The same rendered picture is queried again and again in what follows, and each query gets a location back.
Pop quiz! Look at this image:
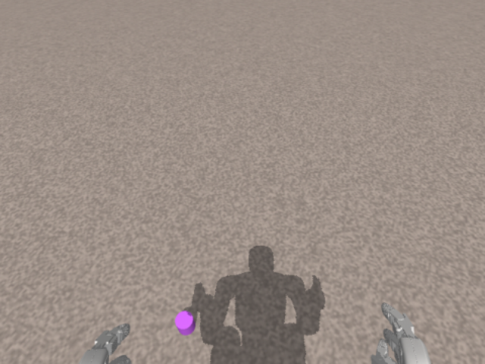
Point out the tin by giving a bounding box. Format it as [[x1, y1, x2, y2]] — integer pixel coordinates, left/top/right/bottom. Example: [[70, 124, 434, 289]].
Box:
[[175, 311, 196, 335]]

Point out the left robot hand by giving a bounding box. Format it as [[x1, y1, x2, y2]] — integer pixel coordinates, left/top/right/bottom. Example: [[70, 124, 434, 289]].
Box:
[[79, 324, 132, 364]]

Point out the right robot hand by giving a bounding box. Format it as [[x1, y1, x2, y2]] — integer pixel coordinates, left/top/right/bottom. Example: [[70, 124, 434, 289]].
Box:
[[371, 303, 431, 364]]

